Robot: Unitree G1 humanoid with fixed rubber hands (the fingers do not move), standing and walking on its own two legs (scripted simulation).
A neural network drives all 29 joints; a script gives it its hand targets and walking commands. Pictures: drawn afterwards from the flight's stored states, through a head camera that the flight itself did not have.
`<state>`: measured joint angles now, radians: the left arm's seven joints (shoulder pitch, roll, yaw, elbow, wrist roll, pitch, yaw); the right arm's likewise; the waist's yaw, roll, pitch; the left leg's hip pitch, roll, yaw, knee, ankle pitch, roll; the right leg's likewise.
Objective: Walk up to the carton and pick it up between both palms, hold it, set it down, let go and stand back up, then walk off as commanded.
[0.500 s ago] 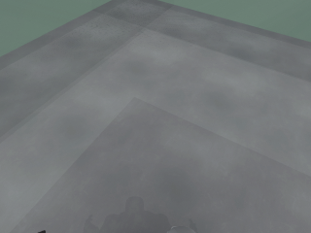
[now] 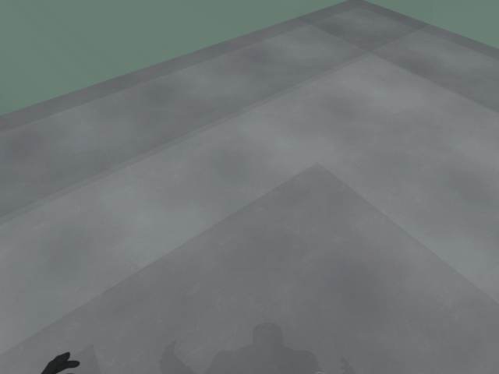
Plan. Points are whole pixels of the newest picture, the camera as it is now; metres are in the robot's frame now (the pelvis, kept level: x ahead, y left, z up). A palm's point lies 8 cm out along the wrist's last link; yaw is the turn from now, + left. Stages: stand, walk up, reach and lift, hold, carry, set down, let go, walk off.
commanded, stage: walk up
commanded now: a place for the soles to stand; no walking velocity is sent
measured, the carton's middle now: out of the picture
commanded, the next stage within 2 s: none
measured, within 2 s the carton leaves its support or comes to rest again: neither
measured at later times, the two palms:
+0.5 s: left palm out of the picture -0.07 +0.33 -0.08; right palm out of the picture +0.15 -0.25 -0.07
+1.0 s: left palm out of the picture -0.11 +0.27 -0.12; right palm (328, 264) +0.34 -0.15 -0.08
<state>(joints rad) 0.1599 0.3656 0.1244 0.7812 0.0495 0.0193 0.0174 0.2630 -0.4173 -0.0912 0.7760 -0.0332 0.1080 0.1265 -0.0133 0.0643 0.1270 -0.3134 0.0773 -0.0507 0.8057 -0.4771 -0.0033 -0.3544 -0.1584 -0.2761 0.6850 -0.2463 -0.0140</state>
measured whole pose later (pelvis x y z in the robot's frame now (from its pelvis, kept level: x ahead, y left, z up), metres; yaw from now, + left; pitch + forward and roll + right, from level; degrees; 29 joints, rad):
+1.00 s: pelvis +0.05 +0.00 -0.01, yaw +43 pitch -4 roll +2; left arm 0.26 0.40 0.10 0.73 0.04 0.05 -0.09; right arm 0.24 -0.36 -0.06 0.72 -0.01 -0.02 -0.05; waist 0.04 -0.10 0.19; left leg -0.40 -0.03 -0.06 0.72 -0.26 -0.02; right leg -0.44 -0.03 0.02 1.14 -0.50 0.02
